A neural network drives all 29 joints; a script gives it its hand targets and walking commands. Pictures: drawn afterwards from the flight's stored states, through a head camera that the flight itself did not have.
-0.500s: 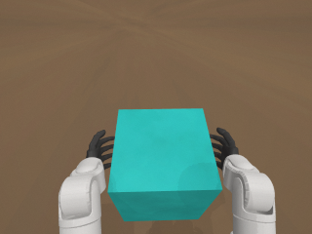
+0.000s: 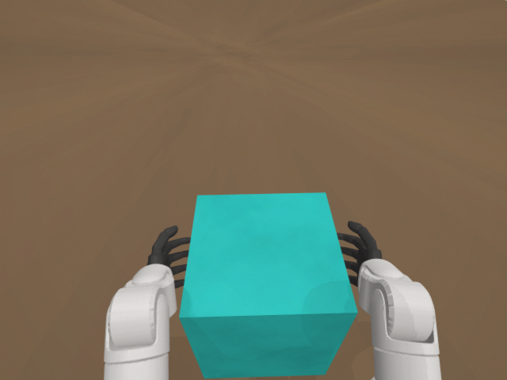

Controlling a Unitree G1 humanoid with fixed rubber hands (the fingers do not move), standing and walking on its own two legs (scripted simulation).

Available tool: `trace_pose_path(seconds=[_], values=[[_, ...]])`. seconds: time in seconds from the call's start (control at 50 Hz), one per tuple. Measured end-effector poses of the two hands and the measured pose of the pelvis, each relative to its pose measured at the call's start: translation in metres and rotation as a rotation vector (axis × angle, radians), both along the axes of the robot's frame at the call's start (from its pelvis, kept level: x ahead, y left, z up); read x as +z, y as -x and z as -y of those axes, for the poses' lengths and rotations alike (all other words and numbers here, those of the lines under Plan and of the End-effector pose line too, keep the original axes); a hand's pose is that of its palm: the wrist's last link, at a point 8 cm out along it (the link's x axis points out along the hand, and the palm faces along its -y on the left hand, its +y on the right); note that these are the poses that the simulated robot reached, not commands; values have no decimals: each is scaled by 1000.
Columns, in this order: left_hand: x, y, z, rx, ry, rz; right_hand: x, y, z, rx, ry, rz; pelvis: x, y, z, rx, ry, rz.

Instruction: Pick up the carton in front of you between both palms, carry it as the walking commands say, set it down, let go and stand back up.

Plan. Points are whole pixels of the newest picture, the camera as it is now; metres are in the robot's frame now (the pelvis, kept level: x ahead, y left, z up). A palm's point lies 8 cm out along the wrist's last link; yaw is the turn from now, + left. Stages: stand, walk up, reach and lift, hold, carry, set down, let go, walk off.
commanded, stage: carry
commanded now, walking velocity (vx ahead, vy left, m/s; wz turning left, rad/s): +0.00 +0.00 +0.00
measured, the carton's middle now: (263, 288) +0.29 +0.00 -0.01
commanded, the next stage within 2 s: hold in 1.66 s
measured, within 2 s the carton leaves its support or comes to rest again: neither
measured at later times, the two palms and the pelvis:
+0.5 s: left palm (160, 310) +0.24 +0.16 +0.03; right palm (362, 306) +0.24 -0.14 +0.03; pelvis -0.05 +0.00 -0.01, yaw +1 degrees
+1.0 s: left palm (150, 328) +0.21 +0.16 +0.03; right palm (362, 322) +0.21 -0.13 +0.04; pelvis -0.08 +0.01 -0.01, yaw +1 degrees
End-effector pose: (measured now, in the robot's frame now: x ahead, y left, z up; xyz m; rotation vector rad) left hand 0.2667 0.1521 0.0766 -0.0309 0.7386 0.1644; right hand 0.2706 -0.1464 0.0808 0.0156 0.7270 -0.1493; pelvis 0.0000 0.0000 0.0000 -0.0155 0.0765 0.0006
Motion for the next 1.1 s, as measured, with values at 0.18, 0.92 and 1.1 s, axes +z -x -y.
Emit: trace_pose_path(seconds=[0.18,0.92,1.1], values=[[-18,7,-2,-24,-31,7,-20,10,-3,8,18,7,-7,10,-5,7,2,13],[-43,55,-10,-36,-73,60,-46,53,-11,48,53,61,-7,76,-9,13,-12,55],[-42,58,-12,-38,-72,66,-44,58,-13,44,53,67,-7,82,-12,12,-13,55]])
